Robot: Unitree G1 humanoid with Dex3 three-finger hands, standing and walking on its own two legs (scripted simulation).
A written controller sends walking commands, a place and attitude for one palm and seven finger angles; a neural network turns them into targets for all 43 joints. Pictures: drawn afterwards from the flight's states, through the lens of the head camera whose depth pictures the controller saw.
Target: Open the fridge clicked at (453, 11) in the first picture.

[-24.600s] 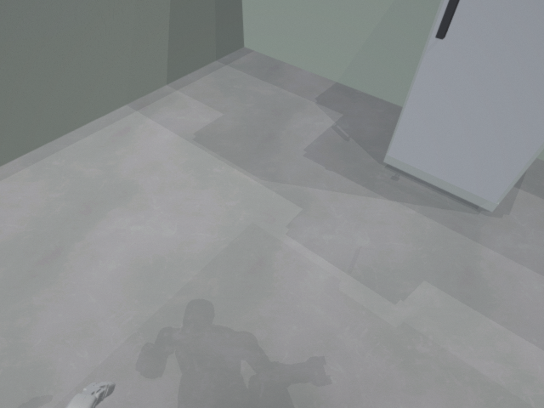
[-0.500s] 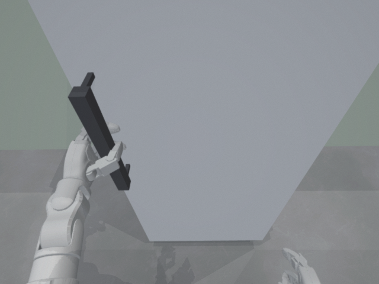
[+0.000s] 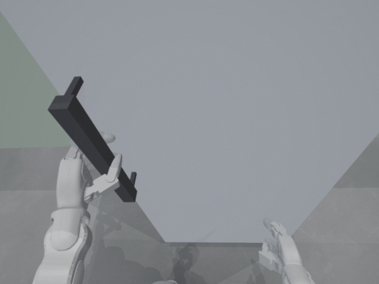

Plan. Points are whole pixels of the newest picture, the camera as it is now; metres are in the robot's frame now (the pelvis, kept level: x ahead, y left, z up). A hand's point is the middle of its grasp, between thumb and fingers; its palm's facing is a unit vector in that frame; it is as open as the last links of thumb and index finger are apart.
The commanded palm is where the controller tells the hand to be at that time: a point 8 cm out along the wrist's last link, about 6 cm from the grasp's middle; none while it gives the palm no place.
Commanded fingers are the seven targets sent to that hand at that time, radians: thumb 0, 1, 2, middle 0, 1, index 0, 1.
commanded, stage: walk backward, drawing the door open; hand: left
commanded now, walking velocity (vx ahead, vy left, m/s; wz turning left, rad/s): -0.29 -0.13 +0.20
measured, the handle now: (108, 151) +0.33 +0.16 +0.13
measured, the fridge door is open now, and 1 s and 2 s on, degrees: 1 18 53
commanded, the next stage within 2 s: none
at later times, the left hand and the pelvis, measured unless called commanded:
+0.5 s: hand (114, 176) +0.28 +0.14 +0.13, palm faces +0.28 -0.93 -0.24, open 6.8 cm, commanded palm +0.22 +0.18 +0.12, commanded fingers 0.00 0.90 0.90 -0.45 -1.40 -0.45 -1.40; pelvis -0.05 -0.05 +0.02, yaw +7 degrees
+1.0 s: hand (112, 272) +0.13 +0.10 +0.14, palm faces +0.12 -0.99 -0.11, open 6.9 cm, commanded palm +0.09 +0.15 +0.12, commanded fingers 0.00 0.90 0.90 -0.45 -1.40 -0.45 -1.40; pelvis -0.13 -0.04 +0.03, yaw +13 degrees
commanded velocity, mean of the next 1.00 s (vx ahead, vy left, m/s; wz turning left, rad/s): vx -0.22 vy -0.17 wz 0.29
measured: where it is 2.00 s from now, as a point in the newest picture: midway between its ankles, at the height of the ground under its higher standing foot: outside the picture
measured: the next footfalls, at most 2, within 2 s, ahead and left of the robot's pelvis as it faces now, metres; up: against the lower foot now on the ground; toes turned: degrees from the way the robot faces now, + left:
right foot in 0.04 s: +0.06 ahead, -0.06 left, +0.00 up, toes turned +1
left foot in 0.74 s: -0.09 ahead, +0.10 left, +0.00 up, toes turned +4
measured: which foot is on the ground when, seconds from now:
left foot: down 0.00-0.06, up 0.08-0.72, down 0.74-1.00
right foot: up 0.00-0.02, down 0.04-0.74, up 0.76-1.00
